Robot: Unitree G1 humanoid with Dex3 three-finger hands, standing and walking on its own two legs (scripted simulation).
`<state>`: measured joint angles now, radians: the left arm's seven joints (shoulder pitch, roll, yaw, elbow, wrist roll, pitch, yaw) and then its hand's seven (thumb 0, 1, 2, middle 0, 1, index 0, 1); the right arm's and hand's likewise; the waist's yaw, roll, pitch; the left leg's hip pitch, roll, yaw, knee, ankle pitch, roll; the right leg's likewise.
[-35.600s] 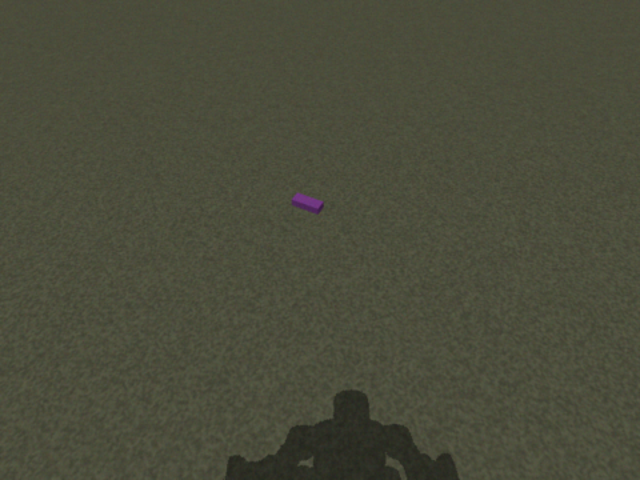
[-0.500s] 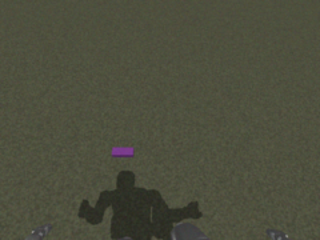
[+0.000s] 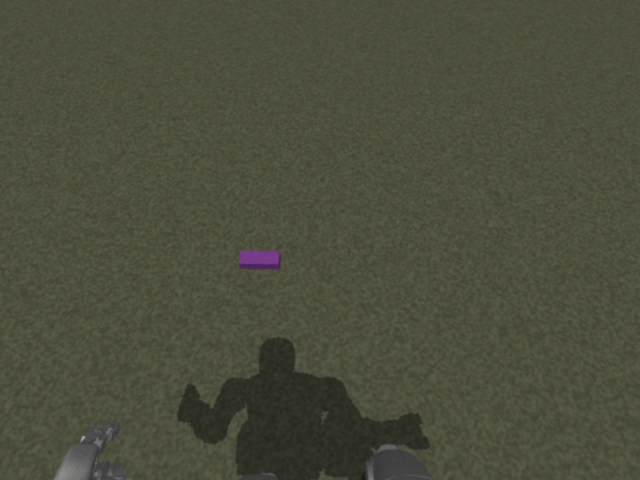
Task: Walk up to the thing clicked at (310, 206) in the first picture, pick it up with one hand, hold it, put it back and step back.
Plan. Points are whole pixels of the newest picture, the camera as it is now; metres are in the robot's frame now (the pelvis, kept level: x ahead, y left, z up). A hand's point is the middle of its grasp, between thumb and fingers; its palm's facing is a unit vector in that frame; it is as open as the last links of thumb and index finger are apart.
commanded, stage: step back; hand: left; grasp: from above
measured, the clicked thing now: (260, 260) +0.86 +0.22 -0.73
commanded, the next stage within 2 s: stand in 1.54 s
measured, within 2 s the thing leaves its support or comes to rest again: neither
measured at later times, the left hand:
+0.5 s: hand out of the picture -0.09 +0.23 -0.12, palm faces -0.03 -0.89 -0.45, open 7.4 cm
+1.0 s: hand out of the picture -0.19 +0.23 -0.13, palm faces +0.04 -0.92 -0.39, open 7.4 cm
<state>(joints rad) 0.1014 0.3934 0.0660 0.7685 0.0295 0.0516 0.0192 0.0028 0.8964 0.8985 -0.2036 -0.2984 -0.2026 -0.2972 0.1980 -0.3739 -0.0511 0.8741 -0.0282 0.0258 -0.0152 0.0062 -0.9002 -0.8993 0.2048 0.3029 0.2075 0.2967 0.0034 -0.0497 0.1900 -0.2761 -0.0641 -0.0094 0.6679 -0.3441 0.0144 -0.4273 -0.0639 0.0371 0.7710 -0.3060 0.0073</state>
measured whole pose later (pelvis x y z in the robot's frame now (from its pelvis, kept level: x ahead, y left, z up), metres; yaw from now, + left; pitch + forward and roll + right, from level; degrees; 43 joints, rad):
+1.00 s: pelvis -0.22 -0.04 +0.02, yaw +2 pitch -3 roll -1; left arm 0.25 0.36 0.06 1.01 0.05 -0.04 -0.01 0.00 0.90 0.90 -0.20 -0.30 -0.20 -0.30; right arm 0.19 -0.36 -0.05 0.99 -0.03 0.02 0.02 0.01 -0.90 -0.90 0.21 0.30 0.21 0.30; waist 0.02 0.03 0.06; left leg -0.27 0.00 -0.06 0.75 -0.48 0.01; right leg -0.25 0.02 -0.01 0.58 -0.27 -0.03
